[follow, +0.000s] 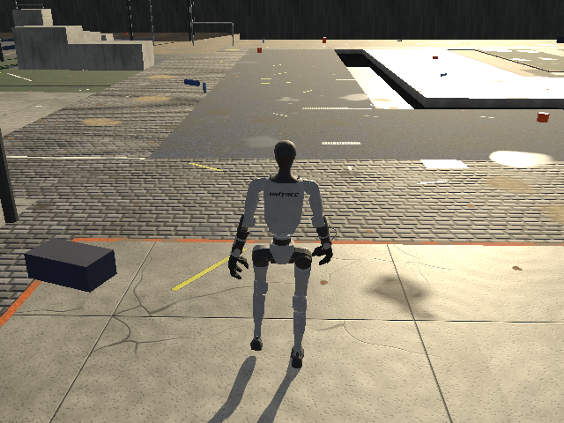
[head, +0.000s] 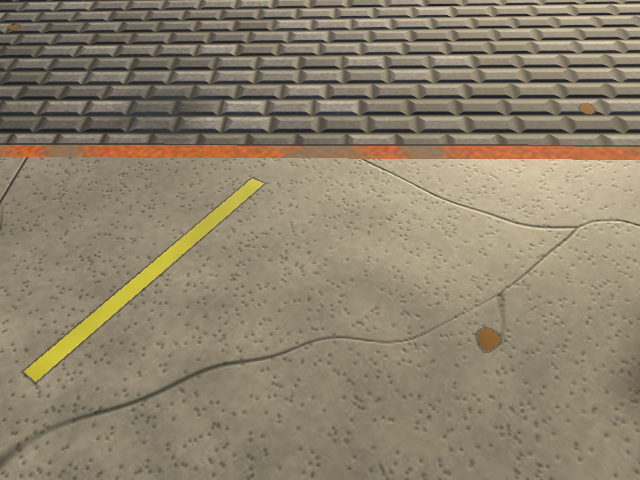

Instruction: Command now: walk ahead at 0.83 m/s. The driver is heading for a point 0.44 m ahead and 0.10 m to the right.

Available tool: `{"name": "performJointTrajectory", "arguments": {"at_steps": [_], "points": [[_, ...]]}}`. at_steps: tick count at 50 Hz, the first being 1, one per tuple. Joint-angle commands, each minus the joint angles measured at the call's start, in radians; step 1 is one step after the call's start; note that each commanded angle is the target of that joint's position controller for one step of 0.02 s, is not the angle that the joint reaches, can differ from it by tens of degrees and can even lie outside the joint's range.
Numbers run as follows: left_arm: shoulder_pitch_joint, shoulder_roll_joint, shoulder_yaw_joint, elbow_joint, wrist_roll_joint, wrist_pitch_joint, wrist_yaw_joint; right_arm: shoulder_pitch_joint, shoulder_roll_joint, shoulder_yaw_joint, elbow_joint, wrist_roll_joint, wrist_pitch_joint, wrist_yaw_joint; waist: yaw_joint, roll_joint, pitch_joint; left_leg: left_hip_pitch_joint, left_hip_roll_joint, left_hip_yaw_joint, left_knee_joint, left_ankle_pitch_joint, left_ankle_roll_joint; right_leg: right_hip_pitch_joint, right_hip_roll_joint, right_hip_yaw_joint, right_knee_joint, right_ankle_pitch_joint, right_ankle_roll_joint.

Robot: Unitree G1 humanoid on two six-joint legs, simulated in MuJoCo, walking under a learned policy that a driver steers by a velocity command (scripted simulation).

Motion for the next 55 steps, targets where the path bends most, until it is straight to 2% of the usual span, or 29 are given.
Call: {"name": "performJointTrajectory", "arguments": {"at_steps": [1, 6, 11, 13, 15, 16, 17, 18, 19, 20, 21, 22, 23, 26, 28, 30, 32, 35, 37, 38, 39, 40, 41, 43, 45, 47, 52, 53, 55], "points": [[0.019, 0.105, 0.012, -0.032, -0.010, -0.033, 0.006, -0.078, -0.046, 0.000, -0.089, -0.002, 0.010, 0.023, -0.024, -0.134, 0.145, -0.294, 0.079, 0.007, 0.007, 0.116, -0.043, 0.068, -0.241, 0.359, -0.397, -0.252, -0.115], [0.117, 0.105, 0.008, -0.011, -0.021, -0.043, 0.010, -0.294, -0.034, 0.016, -0.162, 0.017, 0.019, 0.020, 0.018, -0.097, 0.198, -0.308, 0.052, 0.083, -0.277, 0.213, -0.065, 0.136, -0.211, 0.203, -0.458, 0.049, -0.132], [0.155, 0.120, 0.005, 0.015, -0.023, -0.045, 0.021, -0.407, -0.024, 0.031, -0.209, 0.021, 0.016, 0.018, 0.027, -0.110, 0.216, -0.179, 0.010, 0.151, -0.524, 0.223, 0.003, 0.283, -0.246, 0.095, -0.485, 0.449, -0.129], [0.149, 0.148, 0.006, 0.019, -0.017, -0.040, 0.025, -0.366, -0.040, 0.025, -0.208, 0.019, 0.011, 0.002, -0.015, -0.145, 0.153, -0.005, -0.062, 0.171, -0.563, 0.133, 0.035, 0.312, -0.258, 0.078, -0.326, 0.950, -0.116], [0.118, 0.215, 0.022, 0.018, -0.001, -0.025, 0.035, -0.067, -0.112, -0.007, -0.128, 0.024, 0.000, -0.026, -0.159, -0.194, -0.023, 0.326, -0.123, 0.140, -0.562, 0.004, 0.061, 0.287, -0.268, 0.090, 0.034, 1.236, -0.100], [0.062, 0.222, 0.026, 0.000, -0.003, -0.019, 0.036, 0.173, -0.156, -0.027, -0.055, 0.019, -0.009, -0.044, -0.275, -0.159, -0.129, 0.629, -0.064, 0.080, -0.609, 0.008, 0.071, 0.106, -0.221, 0.078, 0.326, 1.033, -0.088], [0.126, 0.084, -0.001, -0.040, -0.022, -0.020, 0.021, 0.292, -0.257, -0.053, -0.030, -0.023, -0.018, -0.060, -0.232, 0.024, -0.286, 0.907, 0.220, -0.245, -0.654, -0.371, 0.098, -0.172, -0.106, 0.055, 0.702, 0.462, -0.076], [0.198, 0.026, -0.007, -0.046, -0.061, -0.032, 0.012, 0.285, -0.268, -0.057, -0.020, -0.022, -0.021, -0.044, -0.155, 0.218, -0.398, 0.996, 0.402, -0.762, -0.870, -0.419, 0.166, -0.396, 0.047, 0.148, 0.956, -0.156, -0.059], [0.101, 0.105, 0.014, -0.057, -0.049, -0.029, 0.021, 0.179, -0.211, -0.050, -0.016, -0.008, -0.023, -0.035, -0.123, 0.087, -0.223, 0.862, 0.346, -0.660, -0.891, -0.198, 0.148, -0.480, -0.017, 0.186, 0.997, -0.077, -0.071], [0.029, 0.101, 0.013, -0.070, -0.045, -0.026, 0.024, 0.095, -0.125, -0.029, -0.021, -0.001, -0.034, -0.032, -0.097, -0.013, -0.077, 0.684, 0.322, -0.441, -0.858, 0.105, 0.152, -0.470, -0.061, 0.158, 0.963, -0.001, -0.061], [0.010, 0.075, 0.008, -0.067, -0.036, -0.020, 0.023, 0.056, -0.070, -0.014, -0.009, 0.002, -0.044, -0.028, -0.065, -0.058, -0.003, 0.544, 0.279, -0.301, -0.864, 0.350, 0.142, -0.422, -0.084, 0.149, 0.912, 0.005, -0.055], [-0.030, 0.074, 0.020, -0.083, -0.086, -0.023, 0.034, -0.005, -0.019, -0.002, -0.021, 0.060, -0.069, -0.014, -0.065, 0.018, -0.011, 0.508, 0.233, -0.182, -0.879, 0.531, 0.131, -0.386, -0.121, 0.193, 0.910, -0.036, -0.031], [-0.023, 0.078, 0.021, -0.096, -0.097, -0.010, 0.033, -0.024, -0.008, 0.005, 0.005, 0.056, -0.079, -0.010, -0.024, 0.028, -0.022, 0.470, 0.213, -0.144, -0.918, 0.512, 0.136, -0.352, -0.139, 0.190, 0.875, -0.019, -0.024], [-0.045, 0.040, 0.015, -0.114, -0.067, 0.014, 0.033, -0.036, -0.034, 0.006, 0.049, 0.052, -0.094, -0.020, 0.023, 0.002, 0.075, 0.365, 0.190, -0.023, -0.958, 0.753, 0.126, -0.360, -0.126, 0.162, 0.697, -0.003, 0.004], [-0.137, 0.026, 0.000, -0.161, -0.045, 0.003, 0.021, -0.072, -0.073, 0.003, 0.055, 0.053, -0.081, -0.042, 0.030, -0.002, 0.113, 0.281, 0.116, 0.086, -0.980, 0.780, 0.106, -0.328, -0.106, 0.088, 0.446, 0.155, 0.026], [-0.244, 0.019, -0.013, -0.185, -0.030, -0.010, 0.000, -0.003, -0.101, 0.000, 0.078, 0.059, -0.072, -0.059, -0.027, -0.001, 0.073, 0.293, 0.068, 0.134, -0.964, 0.737, 0.090, -0.231, -0.063, 0.028, 0.228, 0.385, 0.042], [-0.291, 0.045, -0.012, -0.204, -0.030, -0.008, -0.011, 0.050, -0.139, -0.006, 0.105, 0.064, -0.064, -0.065, -0.046, 0.002, 0.039, 0.372, 0.100, 0.103, -0.948, 0.692, 0.084, -0.194, -0.043, 0.041, 0.133, 0.481, 0.038], [-0.279, 0.123, 0.007, -0.209, -0.021, -0.008, -0.015, 0.032, -0.157, -0.013, 0.123, 0.072, -0.040, -0.068, -0.008, 0.016, 0.022, 0.481, 0.141, 0.073, -0.838, 0.676, 0.053, -0.172, -0.033, 0.073, 0.070, 0.441, -0.007], [-0.135, 0.174, 0.032, -0.151, -0.011, -0.015, -0.010, 0.027, -0.139, -0.010, 0.125, 0.066, -0.018, -0.067, 0.060, -0.018, -0.042, 0.497, 0.078, 0.098, -0.605, 0.670, 0.002, -0.009, -0.009, 0.055, -0.001, 0.565, -0.040], [-0.104, 0.243, 0.045, -0.151, 0.004, -0.013, -0.001, 0.097, -0.110, 0.001, 0.119, 0.041, -0.017, -0.063, 0.036, -0.142, -0.129, 0.370, 0.004, 0.121, -0.388, 0.400, -0.047, 0.191, -0.144, 0.170, 0.080, 1.075, -0.100], [-0.090, 0.207, 0.022, -0.147, 0.026, -0.001, 0.006, 0.270, 0.015, 0.042, 0.162, 0.044, -0.010, -0.046, -0.026, -0.334, -0.297, 0.152, -0.102, 0.071, -0.035, -0.373, -0.110, 0.439, -0.401, 0.461, 0.107, 1.349, -0.326], [-0.085, 0.118, -0.002, -0.147, 0.003, 0.003, -0.004, 0.264, -0.039, 0.032, 0.190, 0.065, -0.002, -0.036, -0.002, -0.223, -0.374, 0.139, -0.095, -0.087, 0.060, -0.504, -0.120, 0.414, -0.400, 0.529, 0.068, 1.232, -0.351], [-0.171, 0.125, -0.002, -0.162, -0.024, 0.006, -0.008, 0.170, -0.095, 0.017, 0.161, 0.080, 0.008, -0.036, -0.010, -0.161, -0.264, 0.090, -0.058, -0.094, 0.068, -0.481, -0.123, 0.302, -0.367, 0.471, 0.020, 1.027, -0.317], [-0.303, 0.106, -0.012, -0.179, -0.030, 0.014, 0.000, 0.046, -0.105, 0.003, 0.141, 0.069, 0.044, -0.066, -0.044, -0.059, -0.093, 0.092, -0.002, -0.058, -0.036, -0.381, -0.136, 0.039, -0.312, 0.397, -0.084, 0.619, -0.237], [-0.356, 0.138, -0.002, -0.181, -0.007, 0.030, 0.009, 0.039, -0.075, 0.007, 0.141, 0.061, 0.077, -0.086, -0.077, -0.132, -0.044, 0.214, 0.001, -0.020, -0.212, -0.319, -0.144, -0.133, -0.244, 0.333, -0.158, 0.382, -0.185], [-0.344, 0.136, 0.000, -0.173, 0.001, 0.037, 0.020, 0.049, -0.052, 0.011, 0.158, 0.057, 0.085, -0.098, -0.075, -0.158, -0.074, 0.285, -0.011, -0.001, -0.334, -0.280, -0.142, -0.152, -0.222, 0.300, -0.174, 0.300, -0.179], [-0.335, 0.131, -0.001, -0.147, -0.030, 0.057, 0.042, 0.031, -0.052, 0.007, 0.187, 0.034, 0.091, -0.085, -0.090, -0.149, -0.045, 0.447, -0.029, 0.041, -0.613, -0.003, -0.085, -0.260, -0.171, 0.260, -0.217, -0.210, -0.090], [-0.306, 0.113, -0.007, -0.131, -0.028, 0.057, 0.041, 0.017, -0.061, 0.008, 0.180, 0.021, 0.089, -0.083, -0.085, -0.127, -0.010, 0.448, 0.003, 0.009, -0.674, 0.006, -0.062, -0.282, -0.149, 0.245, -0.210, -0.281, -0.044], [-0.292, 0.120, 0.001, -0.134, -0.022, 0.062, 0.045, -0.020, -0.128, -0.004, 0.181, 0.036, 0.076, -0.084, -0.036, 0.019, 0.081, 0.223, 0.042, -0.052, -0.772, -0.262, -0.012, -0.183, -0.057, 0.136, -0.133, -0.183, 0.019]]}}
